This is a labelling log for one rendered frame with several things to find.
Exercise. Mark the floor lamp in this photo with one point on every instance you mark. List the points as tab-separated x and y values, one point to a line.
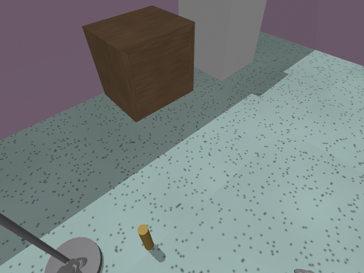
72	249

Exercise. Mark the can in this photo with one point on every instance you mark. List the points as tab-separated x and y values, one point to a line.
145	236

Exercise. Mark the left robot hand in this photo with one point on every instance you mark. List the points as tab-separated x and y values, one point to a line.
73	265

